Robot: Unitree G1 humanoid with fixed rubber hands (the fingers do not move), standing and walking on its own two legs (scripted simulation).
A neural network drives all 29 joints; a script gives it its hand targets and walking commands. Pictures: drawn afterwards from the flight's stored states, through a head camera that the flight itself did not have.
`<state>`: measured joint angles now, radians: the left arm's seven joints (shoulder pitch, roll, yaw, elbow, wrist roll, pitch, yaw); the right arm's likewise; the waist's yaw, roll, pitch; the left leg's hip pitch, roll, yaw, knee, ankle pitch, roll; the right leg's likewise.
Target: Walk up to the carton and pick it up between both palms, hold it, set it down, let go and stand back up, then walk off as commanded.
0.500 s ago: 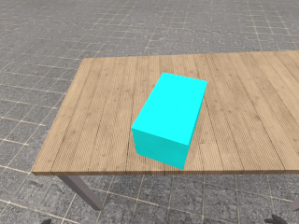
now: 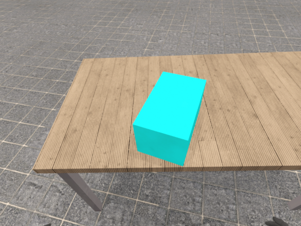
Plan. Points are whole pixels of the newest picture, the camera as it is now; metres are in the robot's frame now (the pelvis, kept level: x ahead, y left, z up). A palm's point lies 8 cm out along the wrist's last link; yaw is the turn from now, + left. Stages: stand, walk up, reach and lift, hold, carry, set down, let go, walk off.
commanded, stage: walk up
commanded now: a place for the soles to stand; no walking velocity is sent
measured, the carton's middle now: (172, 115) +0.48 -0.04 -0.02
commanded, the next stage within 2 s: none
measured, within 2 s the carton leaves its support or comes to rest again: neither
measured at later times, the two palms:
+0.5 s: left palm out of the picture +0.09 +0.27 -0.09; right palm out of the picture +0.09 -0.38 -0.08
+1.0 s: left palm out of the picture +0.10 +0.27 -0.09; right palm out of the picture +0.08 -0.37 -0.07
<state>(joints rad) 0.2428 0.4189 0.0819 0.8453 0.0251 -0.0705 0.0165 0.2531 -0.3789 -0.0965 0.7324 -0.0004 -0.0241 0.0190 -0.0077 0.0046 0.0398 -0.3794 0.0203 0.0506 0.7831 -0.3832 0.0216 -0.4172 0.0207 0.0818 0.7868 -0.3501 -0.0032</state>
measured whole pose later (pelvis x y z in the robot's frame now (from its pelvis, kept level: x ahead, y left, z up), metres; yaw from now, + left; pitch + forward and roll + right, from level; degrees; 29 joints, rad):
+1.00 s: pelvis +0.00 -0.05 +0.00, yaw -2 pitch -2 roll +1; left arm 0.23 0.42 0.08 0.84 0.03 -0.02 -0.03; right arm 0.26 -0.38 -0.10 0.75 0.00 -0.06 -0.01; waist -0.01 -0.05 0.07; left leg -0.34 0.05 0.05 0.74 -0.38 0.00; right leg -0.39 0.03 0.08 0.75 -0.32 -0.01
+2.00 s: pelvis +0.02 -0.06 +0.00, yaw -4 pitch -2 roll +1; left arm 0.22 0.42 0.08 0.85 0.03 -0.04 -0.03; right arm 0.26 -0.38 -0.10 0.75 0.00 -0.06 -0.01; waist -0.01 -0.05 0.07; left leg -0.32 0.06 0.05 0.77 -0.42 -0.01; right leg -0.39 0.03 0.08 0.76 -0.30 -0.01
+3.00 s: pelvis +0.05 -0.06 +0.00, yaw -5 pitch -3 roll +1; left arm 0.06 0.42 0.08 0.76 0.04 0.30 0.01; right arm 0.18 -0.35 -0.15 0.88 -0.02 -0.21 0.06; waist -0.01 -0.05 0.12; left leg -0.32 0.03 0.05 0.78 -0.42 -0.02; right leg -0.41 0.02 0.08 0.81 -0.34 -0.02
